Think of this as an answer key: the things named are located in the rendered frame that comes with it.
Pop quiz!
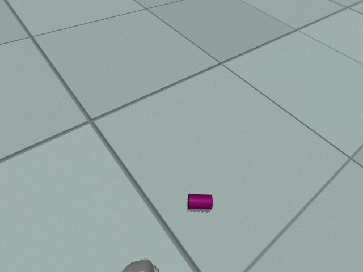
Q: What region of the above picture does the can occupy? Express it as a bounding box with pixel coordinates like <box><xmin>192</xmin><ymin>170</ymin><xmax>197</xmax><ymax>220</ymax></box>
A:
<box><xmin>188</xmin><ymin>194</ymin><xmax>213</xmax><ymax>209</ymax></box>

